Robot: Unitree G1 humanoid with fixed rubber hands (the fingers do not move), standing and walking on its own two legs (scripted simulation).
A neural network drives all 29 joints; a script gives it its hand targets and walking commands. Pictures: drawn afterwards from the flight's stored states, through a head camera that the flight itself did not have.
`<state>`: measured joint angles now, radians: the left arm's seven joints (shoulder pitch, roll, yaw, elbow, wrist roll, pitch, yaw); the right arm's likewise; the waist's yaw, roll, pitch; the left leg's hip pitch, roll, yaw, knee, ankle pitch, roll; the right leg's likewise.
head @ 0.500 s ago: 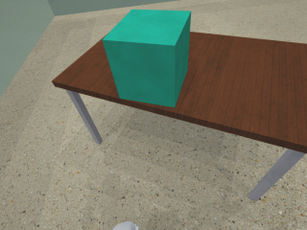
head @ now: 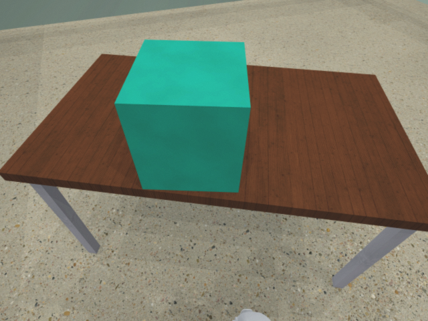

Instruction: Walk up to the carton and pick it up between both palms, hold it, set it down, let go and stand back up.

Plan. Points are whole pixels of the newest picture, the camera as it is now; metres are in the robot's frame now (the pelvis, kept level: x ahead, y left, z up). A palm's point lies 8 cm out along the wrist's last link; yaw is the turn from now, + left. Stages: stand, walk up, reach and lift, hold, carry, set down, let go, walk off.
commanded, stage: walk up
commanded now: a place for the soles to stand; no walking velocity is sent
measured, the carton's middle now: (192, 117) +0.63 +0.02 +0.02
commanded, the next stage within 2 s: none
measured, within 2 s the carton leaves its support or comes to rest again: neither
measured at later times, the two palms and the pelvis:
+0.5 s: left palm (27, 301) +0.23 +0.37 -0.12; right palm (288, 309) +0.18 -0.16 -0.11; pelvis +0.10 +0.10 -0.02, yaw -10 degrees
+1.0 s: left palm (65, 264) +0.30 +0.30 -0.10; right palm out of the picture +0.08 -0.17 -0.11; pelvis +0.10 +0.10 +0.00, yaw -17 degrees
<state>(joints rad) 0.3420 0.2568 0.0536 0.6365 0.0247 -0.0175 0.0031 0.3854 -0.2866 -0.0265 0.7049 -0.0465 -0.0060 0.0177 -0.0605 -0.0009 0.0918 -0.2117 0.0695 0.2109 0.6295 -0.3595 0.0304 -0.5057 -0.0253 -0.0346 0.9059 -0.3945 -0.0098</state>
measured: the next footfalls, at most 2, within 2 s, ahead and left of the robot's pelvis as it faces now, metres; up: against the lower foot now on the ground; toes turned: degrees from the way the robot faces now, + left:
right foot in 0.08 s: +0.16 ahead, -0.09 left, +0.00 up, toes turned -4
left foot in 0.40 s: +0.21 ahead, +0.21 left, +0.00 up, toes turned -11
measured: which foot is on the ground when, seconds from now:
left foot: down 0.00-0.10, up 0.12-0.38, down 0.40-1.00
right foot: up 0.00-0.06, down 0.08-0.42, up 0.44-0.72, down 0.74-1.00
